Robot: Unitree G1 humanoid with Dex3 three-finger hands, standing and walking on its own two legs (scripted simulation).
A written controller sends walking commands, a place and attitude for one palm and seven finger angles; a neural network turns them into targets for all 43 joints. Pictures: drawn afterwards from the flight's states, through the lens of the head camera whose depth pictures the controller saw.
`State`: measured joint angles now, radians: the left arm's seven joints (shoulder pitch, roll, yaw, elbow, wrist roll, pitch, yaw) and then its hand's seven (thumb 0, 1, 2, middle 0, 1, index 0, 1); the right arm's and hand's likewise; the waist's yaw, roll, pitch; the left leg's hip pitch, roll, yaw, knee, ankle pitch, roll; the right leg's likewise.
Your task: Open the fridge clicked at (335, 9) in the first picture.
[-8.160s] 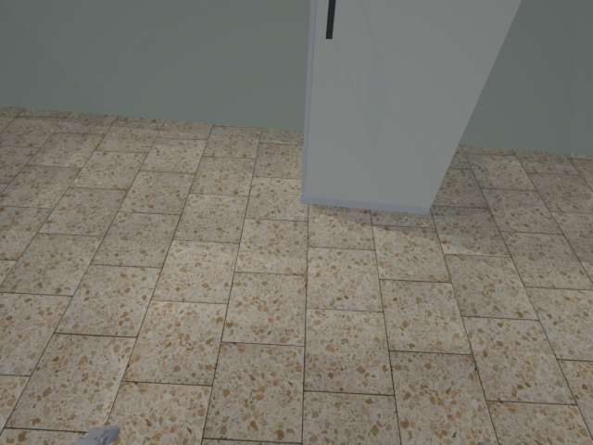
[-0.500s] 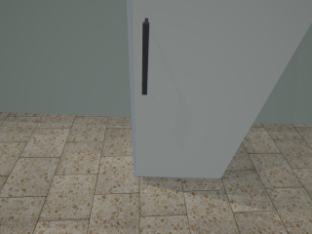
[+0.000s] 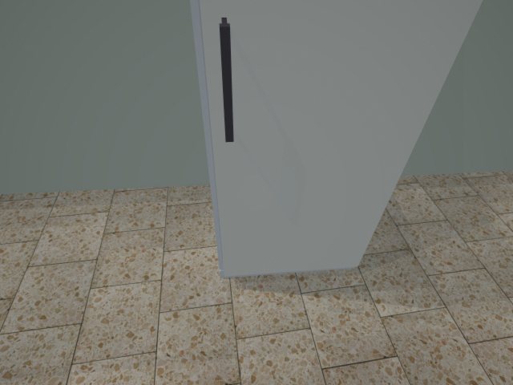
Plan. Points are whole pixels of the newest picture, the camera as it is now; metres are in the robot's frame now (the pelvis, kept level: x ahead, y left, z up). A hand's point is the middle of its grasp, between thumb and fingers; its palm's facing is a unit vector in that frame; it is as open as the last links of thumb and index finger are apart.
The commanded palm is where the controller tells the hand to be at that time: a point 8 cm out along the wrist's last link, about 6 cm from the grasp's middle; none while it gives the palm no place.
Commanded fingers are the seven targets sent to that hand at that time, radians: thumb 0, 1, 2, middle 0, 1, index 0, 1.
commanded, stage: look again from close up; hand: left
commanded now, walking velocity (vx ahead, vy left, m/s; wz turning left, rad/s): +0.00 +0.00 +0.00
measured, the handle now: (227, 85) +0.67 +0.10 +0.17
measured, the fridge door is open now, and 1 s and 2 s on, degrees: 0 0 0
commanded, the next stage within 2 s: shuffle to correct the standing spot in 1.92 s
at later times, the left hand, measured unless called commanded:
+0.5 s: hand out of the picture -0.09 +0.17 -0.17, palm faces +0.07 -0.98 -0.17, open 7.4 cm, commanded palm none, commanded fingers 0.00 0.90 0.90 -0.20 -0.30 -0.20 -0.30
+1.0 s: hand out of the picture -0.08 +0.14 -0.18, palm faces +0.06 -0.99 -0.13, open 7.4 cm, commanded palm none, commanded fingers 0.00 0.90 0.90 -0.20 -0.30 -0.20 -0.30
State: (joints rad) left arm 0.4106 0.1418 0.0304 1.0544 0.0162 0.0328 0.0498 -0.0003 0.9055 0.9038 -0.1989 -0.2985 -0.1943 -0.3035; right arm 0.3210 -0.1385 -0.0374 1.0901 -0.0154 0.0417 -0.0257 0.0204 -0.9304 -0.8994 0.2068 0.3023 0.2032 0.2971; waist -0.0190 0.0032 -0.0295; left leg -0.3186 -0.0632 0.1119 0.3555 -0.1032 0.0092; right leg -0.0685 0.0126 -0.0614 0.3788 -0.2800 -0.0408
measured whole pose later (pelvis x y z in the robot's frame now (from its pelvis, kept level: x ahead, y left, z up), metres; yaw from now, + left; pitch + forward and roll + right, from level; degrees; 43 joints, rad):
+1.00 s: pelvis -0.02 +0.00 +0.00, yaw +0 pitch -1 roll +0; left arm 0.44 0.08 0.00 1.09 0.02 -0.01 0.04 0.00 0.90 0.90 -0.20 -0.30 -0.20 -0.30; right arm 0.36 -0.09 0.00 1.13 -0.01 0.02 -0.02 0.01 -0.91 -0.90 0.20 0.30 0.20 0.30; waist -0.01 0.00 -0.01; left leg -0.30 -0.03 0.05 0.41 -0.11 0.05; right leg -0.16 0.01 -0.06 0.45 -0.28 -0.03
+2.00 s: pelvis +0.01 -0.02 +0.00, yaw +0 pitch -1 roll +0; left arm 0.38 0.11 -0.01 1.10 0.01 -0.01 0.04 0.00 0.90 0.90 -0.20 -0.30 -0.20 -0.30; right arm 0.30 -0.13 0.02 1.14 -0.01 0.00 -0.03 0.01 -0.92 -0.90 0.20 0.30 0.20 0.30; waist 0.00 -0.01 0.03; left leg -0.22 -0.02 0.05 0.41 -0.17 0.03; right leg -0.05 0.02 -0.06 0.39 -0.31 -0.04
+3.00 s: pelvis +0.25 -0.11 -0.01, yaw +8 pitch +1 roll -2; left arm 0.21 0.15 0.05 1.03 0.03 -0.02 0.03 0.00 0.95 0.90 -0.20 -0.30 -0.20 -0.30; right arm 0.23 -0.19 -0.05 1.05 -0.02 0.01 -0.03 0.01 -0.91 -0.90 0.20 0.30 0.20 0.30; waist -0.01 0.03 0.06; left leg -0.39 0.08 0.07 0.89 -0.44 -0.01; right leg -0.30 0.00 -0.19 0.50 -0.21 -0.06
